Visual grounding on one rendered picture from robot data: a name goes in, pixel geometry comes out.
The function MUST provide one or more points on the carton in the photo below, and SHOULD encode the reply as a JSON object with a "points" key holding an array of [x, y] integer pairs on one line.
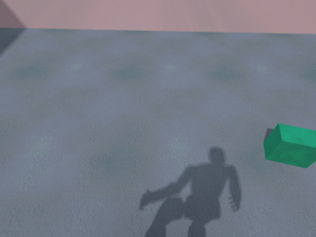
{"points": [[291, 145]]}

